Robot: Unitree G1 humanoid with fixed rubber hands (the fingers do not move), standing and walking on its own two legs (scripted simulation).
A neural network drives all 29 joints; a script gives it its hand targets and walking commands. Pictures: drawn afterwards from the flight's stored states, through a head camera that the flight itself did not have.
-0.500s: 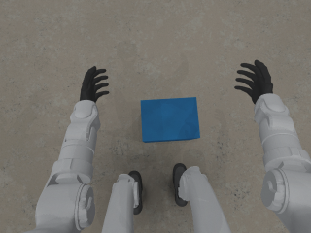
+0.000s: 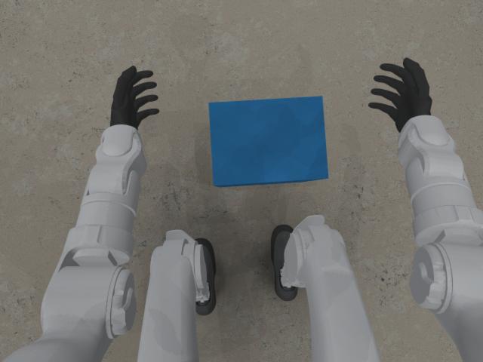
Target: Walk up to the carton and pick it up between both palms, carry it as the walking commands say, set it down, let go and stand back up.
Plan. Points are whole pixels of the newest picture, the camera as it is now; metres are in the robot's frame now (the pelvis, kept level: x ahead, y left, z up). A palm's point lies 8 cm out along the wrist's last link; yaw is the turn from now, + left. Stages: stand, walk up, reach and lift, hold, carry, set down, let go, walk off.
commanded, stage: reach and lift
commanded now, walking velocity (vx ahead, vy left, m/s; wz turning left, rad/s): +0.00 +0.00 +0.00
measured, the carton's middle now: (263, 148) +0.45 -0.08 -0.39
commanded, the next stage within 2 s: none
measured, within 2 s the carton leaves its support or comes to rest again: neither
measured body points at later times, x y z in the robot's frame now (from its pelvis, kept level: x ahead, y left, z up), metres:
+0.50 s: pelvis -0.02 +0.00 -0.10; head +0.33 -0.02 +0.18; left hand +0.49 +0.15 -0.28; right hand +0.46 -0.27 -0.28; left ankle +0.10 +0.12 -0.48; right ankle +0.11 -0.11 -0.48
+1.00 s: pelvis -0.02 +0.00 -0.14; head +0.33 -0.03 +0.13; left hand +0.51 +0.15 -0.32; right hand +0.46 -0.27 -0.33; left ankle +0.10 +0.12 -0.48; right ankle +0.11 -0.11 -0.48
